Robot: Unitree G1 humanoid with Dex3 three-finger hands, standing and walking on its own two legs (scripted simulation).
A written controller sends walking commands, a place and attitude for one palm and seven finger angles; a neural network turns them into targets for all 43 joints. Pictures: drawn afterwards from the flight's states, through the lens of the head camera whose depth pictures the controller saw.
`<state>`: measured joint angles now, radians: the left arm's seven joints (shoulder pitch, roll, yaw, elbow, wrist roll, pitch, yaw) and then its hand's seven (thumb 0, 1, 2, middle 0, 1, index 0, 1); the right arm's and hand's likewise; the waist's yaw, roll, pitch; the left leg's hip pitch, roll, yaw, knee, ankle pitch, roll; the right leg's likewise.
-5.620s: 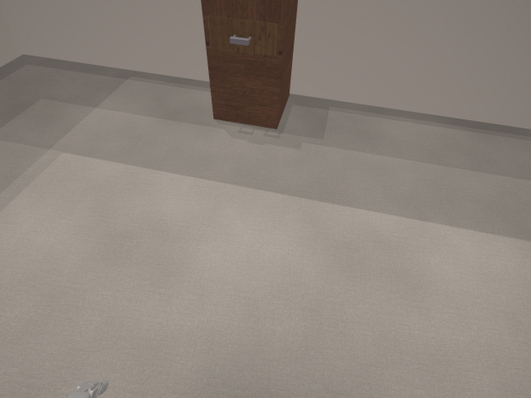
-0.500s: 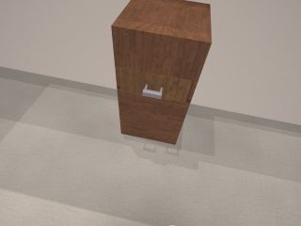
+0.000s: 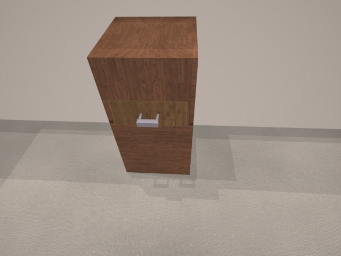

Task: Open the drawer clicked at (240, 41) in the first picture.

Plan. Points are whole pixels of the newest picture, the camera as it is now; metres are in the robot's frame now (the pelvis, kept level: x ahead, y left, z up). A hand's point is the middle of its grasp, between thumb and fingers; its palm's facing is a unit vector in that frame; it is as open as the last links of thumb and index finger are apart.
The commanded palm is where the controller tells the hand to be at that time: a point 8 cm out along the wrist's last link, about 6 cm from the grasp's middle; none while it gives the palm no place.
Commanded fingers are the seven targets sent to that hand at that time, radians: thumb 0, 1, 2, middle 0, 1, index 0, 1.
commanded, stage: take the last steps up to it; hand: left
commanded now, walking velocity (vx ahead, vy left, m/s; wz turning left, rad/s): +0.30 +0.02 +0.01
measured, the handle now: (148, 119) +0.75 +0.14 -0.21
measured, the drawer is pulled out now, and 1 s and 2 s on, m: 0.00 0.00 0.00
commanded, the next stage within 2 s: come to a stop and stand still in 0.54 s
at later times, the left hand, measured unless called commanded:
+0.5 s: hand out of the picture +0.15 +0.22 -0.18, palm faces +0.05 -0.98 -0.17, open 7.4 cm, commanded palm none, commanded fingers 0.00 0.90 0.90 -0.20 -0.30 -0.20 -0.30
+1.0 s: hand (121, 197) +0.33 +0.18 -0.15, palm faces +0.05 -0.96 -0.26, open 7.3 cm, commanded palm none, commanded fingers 0.00 0.90 0.90 -0.20 -0.30 -0.20 -0.30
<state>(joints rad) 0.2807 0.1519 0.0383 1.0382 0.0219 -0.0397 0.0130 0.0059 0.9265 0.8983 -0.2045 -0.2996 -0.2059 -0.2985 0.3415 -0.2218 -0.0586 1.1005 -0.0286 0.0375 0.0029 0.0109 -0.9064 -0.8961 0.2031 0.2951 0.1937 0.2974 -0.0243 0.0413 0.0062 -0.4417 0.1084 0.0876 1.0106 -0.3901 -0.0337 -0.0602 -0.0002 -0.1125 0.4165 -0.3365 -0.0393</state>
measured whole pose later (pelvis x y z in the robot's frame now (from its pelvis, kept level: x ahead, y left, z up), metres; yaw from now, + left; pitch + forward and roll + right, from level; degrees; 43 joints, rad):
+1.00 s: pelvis +0.23 +0.00 +0.00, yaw +1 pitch +0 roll +2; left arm 0.11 0.13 0.04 0.99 0.03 0.00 0.04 0.00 0.92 0.90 -0.21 -0.30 -0.21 -0.30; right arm 0.21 -0.19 -0.07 1.05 0.00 0.07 -0.02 0.01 -0.91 -0.90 0.20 0.30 0.19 0.30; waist 0.00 0.03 0.09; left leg -0.40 0.00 0.02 1.04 -0.49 -0.05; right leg -0.31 -0.07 -0.13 0.48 -0.17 -0.05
